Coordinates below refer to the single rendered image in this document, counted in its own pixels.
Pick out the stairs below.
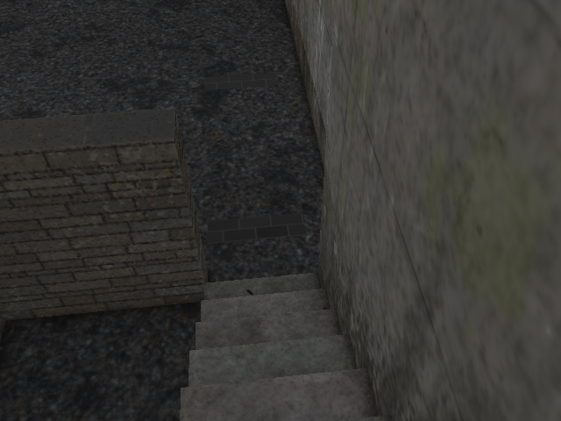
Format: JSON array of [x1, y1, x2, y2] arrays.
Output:
[[180, 273, 393, 421]]

